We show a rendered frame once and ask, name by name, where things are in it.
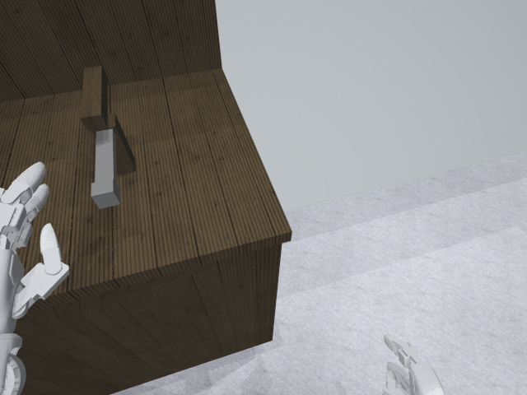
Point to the counter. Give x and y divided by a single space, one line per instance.
185 269

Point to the tap lever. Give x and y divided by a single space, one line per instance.
104 190

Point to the robot left hand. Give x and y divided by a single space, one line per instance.
19 205

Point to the left robot forearm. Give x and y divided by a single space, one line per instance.
12 370

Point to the robot right hand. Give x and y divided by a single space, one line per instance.
421 378

